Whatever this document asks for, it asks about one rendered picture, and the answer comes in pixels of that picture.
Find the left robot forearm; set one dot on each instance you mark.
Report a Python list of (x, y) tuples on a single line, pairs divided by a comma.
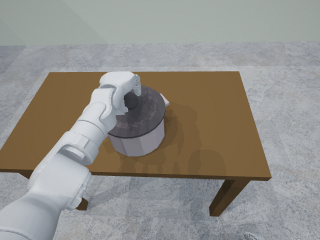
[(81, 143)]

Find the robot left hand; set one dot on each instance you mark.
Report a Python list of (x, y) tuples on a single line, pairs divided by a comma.
[(127, 81)]

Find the knob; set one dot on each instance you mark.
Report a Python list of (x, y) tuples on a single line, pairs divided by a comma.
[(131, 100)]

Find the left robot upper arm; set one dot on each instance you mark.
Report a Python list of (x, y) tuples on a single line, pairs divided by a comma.
[(61, 185)]

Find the pot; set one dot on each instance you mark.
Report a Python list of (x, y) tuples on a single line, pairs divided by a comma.
[(140, 146)]

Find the table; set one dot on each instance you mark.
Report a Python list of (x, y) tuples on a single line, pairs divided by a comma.
[(209, 131)]

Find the lid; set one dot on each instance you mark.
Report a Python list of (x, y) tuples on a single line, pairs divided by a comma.
[(143, 119)]

